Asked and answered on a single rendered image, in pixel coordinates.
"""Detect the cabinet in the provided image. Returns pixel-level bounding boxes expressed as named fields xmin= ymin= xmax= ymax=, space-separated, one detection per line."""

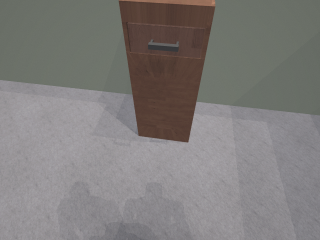
xmin=119 ymin=0 xmax=216 ymax=143

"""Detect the handle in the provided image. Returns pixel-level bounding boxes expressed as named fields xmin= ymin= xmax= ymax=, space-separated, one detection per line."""
xmin=148 ymin=39 xmax=179 ymax=52

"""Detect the drawer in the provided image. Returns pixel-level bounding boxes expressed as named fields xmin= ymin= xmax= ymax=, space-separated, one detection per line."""
xmin=127 ymin=22 xmax=205 ymax=58

